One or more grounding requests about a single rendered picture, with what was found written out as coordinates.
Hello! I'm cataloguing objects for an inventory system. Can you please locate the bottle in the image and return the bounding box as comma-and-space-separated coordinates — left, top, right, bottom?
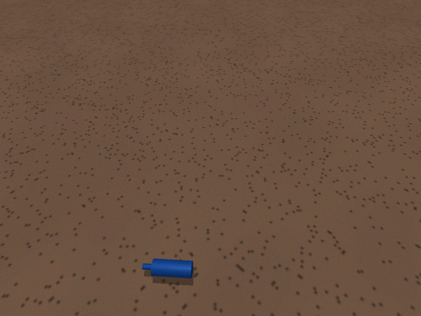
142, 259, 193, 278

